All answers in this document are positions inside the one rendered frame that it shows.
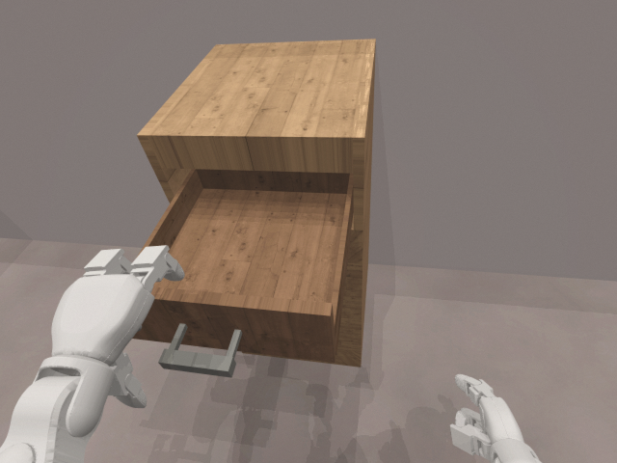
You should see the right robot forearm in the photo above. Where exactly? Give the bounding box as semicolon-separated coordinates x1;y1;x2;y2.
490;439;542;463

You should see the left robot hand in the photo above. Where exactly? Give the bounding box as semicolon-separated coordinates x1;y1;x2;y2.
51;245;185;408

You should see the left robot forearm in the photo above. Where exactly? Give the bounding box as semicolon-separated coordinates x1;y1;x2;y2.
0;354;116;463

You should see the handle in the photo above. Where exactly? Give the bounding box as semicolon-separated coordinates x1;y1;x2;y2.
158;323;242;378

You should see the cabinet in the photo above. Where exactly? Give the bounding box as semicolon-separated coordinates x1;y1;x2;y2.
137;39;376;368

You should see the drawer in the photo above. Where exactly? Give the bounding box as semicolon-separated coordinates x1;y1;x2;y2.
132;169;354;363

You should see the right robot hand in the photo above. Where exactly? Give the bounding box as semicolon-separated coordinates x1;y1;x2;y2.
450;374;524;462

